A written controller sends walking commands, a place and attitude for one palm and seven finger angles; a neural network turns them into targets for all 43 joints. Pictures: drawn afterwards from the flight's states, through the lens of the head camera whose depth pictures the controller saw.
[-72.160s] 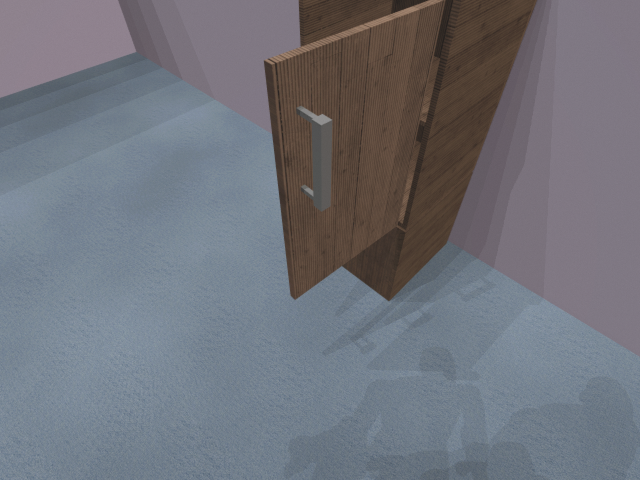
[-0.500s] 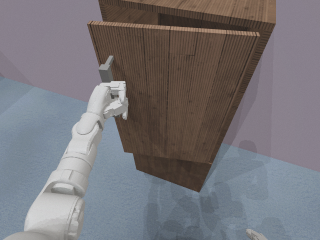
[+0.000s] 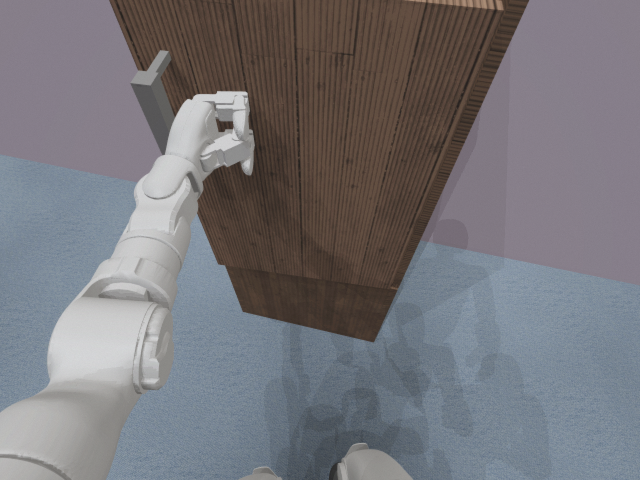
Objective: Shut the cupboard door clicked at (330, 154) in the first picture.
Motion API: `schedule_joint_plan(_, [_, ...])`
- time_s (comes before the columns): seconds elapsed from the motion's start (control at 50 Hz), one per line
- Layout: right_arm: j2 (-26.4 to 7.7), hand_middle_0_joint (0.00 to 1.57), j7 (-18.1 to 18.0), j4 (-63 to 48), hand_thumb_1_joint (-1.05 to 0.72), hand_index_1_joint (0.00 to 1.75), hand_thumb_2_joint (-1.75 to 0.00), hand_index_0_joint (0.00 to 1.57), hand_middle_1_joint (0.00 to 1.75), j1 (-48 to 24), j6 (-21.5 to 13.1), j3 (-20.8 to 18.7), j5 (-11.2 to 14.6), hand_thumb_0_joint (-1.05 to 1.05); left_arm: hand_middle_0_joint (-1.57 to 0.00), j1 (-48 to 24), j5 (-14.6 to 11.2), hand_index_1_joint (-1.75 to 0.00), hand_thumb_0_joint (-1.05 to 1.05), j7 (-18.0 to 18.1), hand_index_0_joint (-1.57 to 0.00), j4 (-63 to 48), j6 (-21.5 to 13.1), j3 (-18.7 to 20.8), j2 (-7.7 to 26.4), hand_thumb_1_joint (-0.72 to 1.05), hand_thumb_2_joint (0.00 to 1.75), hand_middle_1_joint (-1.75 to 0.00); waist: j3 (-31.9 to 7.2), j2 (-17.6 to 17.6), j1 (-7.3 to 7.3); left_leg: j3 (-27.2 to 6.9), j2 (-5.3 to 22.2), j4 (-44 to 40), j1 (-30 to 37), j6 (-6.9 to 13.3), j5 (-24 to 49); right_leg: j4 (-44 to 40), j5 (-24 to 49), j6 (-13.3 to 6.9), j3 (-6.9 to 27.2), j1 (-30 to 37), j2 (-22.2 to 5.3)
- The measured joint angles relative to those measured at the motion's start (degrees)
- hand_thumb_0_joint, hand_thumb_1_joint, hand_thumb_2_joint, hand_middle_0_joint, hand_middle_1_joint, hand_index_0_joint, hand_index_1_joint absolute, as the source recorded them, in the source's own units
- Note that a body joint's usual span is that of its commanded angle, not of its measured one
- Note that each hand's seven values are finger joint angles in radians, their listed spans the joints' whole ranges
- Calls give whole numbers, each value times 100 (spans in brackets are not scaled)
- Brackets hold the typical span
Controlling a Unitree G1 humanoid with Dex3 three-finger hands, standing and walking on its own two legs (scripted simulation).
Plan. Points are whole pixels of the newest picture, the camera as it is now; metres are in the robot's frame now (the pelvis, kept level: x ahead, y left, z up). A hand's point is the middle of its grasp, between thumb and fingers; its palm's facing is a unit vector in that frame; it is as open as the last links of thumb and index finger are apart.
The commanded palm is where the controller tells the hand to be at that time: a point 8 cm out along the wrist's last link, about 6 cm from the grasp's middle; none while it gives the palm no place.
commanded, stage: push the door shut along its arc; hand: left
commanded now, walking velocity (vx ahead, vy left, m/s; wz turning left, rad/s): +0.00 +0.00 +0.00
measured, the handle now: (176, 129) +0.54 +0.13 +0.12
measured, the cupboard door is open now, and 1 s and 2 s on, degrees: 5 0 0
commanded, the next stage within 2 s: pull the fist back off the door in 0.64 s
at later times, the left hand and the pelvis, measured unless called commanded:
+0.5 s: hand (252, 129) +0.52 +0.03 +0.13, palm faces -0.43 -0.90 -0.02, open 2.8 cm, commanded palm +0.54 +0.07 +0.12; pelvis +0.01 -0.01 -0.01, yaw +2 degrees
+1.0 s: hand (271, 126) +0.52 +0.01 +0.12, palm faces +0.04 -1.00 +0.03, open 2.7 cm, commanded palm +0.52 +0.04 +0.12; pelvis -0.01 -0.01 -0.02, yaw +3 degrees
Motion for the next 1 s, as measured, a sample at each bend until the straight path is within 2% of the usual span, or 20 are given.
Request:
schedule_joint_plan(0.1, [12, 20, 51, 3, -90, 30, -89, 20, 30, 195, 136, -20, -21, 0, -130, -126, 82, -150, 1, -91, -130, 229, -12, 93, 48, 89, 91, -150, -98, 45, -17, 25, 33, -6, 3, -5, -81, -3, -65, -3, 34, -13, 42])
schedule_joint_plan(0.28, [40, 20, 57, 7, -90, 30, -89, 20, 30, 204, 271, -34, -47, 0, -130, -363, 72, -150, -4, -287, -130, 353, 101, -37, 144, 87, 93, -150, -81, 12, -11, -78, 59, 70, -114, -45, -133, 1, -112, -49, -69, -76, 65])
schedule_joint_plan(0.58, [-55, 20, -101, 136, -90, 30, -89, 20, 30, -169, 120, -8, -82, 0, -130, -1212, 9, -150, -5, -655, -131, 826, 364, -334, 351, 85, 98, -150, -43, -42, -97, -278, 31, 436, -666, -82, -167, 251, -165, -100, -298, -518, 13])
schedule_joint_plan(0.76, [-27, 20, -173, 436, -90, 30, -89, 20, 30, -161, -68, -3, -101, 0, -130, -1502, -169, -150, -5, -563, -131, 849, 511, -704, 198, 91, 104, -150, -97, -9, -60, -351, -32, 663, -988, -70, -187, 464, -217, -91, -391, -801, -63])
schedule_joint_plan(0.78, [-20, 20, -167, 438, -90, 30, -89, 20, 30, -132, -87, -16, -104, 0, -130, -1517, -132, -150, -5, -439, -131, 860, 518, -627, 120, 90, 105, -150, -118, 15, -37, -362, -30, 686, -1028, -72, -190, 469, -215, -87, -403, -829, -61])
schedule_joint_plan(0.8, [-14, 20, -131, 432, -90, 30, -89, 20, 30, -89, -109, -35, -120, 0, -130, -1516, -97, -150, -5, -156, -131, 867, 501, -544, -7, 87, 105, -150, -148, 47, -1, -374, -26, 705, -1067, -75, -191, 465, -207, -80, -416, -855, -59])
schedule_joint_plan(0.88, [65, 20, 146, 412, -90, 30, -89, 20, 30, 4, -129, -33, -269, 0, -130, -1458, 62, -150, -6, 1393, -135, 900, 382, -222, -609, 78, 107, -150, -270, 65, 71, -390, -46, 717, -1133, -74, -159, 463, -174, -53, -434, -906, -82])
schedule_joint_plan(0.94, [162, 20, 375, 352, -90, 30, -89, 20, 30, 10, -156, -20, -436, 0, -130, -1454, 282, -150, -6, 2577, -135, 1019, 202, 22, -922, 76, 106, -150, -384, 37, -4, -373, -46, 757, -1213, -73, -144, 509, -159, -46, -425, -992, -86])
schedule_joint_plan(1.0, [234, 20, 565, 271, -90, 30, -89, 20, 30, 3, -182, -16, -578, 0, -130, -1468, 680, -150, -5, 3287, -133, 1181, -85, 117, -986, 81, 108, -150, -468, 34, -167, -346, -45, 875, -1342, -65, -166, 638, -179, -52, -411, -1131, -93])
